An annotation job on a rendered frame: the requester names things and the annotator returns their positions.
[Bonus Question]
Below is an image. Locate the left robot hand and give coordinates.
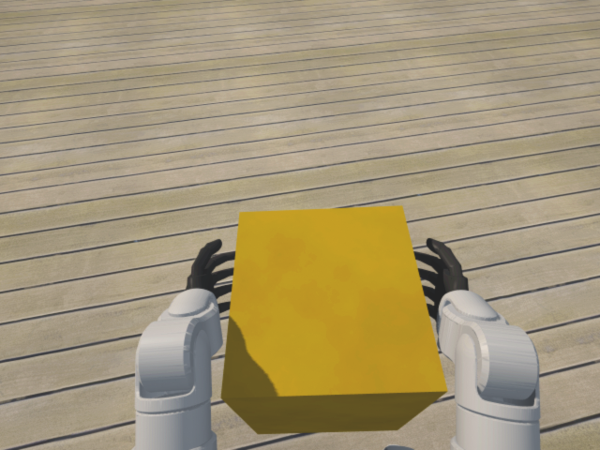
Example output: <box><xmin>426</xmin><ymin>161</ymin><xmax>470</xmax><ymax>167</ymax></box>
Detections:
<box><xmin>186</xmin><ymin>239</ymin><xmax>235</xmax><ymax>314</ymax></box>

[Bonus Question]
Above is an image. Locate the carton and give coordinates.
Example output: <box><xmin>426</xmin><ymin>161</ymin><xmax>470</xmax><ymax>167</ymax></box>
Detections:
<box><xmin>221</xmin><ymin>205</ymin><xmax>448</xmax><ymax>434</ymax></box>

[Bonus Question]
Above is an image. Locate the robot left forearm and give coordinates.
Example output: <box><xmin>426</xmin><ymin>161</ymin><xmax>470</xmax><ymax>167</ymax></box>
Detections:
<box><xmin>131</xmin><ymin>289</ymin><xmax>223</xmax><ymax>450</ymax></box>

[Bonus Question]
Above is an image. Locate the right robot hand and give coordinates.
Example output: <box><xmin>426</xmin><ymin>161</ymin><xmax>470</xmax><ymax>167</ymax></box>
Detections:
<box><xmin>414</xmin><ymin>238</ymin><xmax>469</xmax><ymax>321</ymax></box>

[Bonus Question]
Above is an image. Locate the robot right forearm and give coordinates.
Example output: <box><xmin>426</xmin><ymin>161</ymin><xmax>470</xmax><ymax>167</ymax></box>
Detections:
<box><xmin>436</xmin><ymin>290</ymin><xmax>540</xmax><ymax>450</ymax></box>

